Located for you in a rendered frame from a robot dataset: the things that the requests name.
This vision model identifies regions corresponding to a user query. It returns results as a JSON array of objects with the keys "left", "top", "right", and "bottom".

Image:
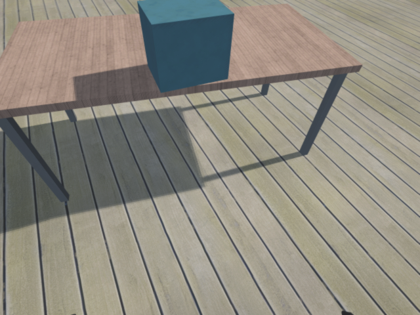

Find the carton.
[{"left": 137, "top": 0, "right": 234, "bottom": 93}]

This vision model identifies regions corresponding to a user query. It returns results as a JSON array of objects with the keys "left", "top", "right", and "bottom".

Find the table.
[{"left": 0, "top": 4, "right": 363, "bottom": 202}]

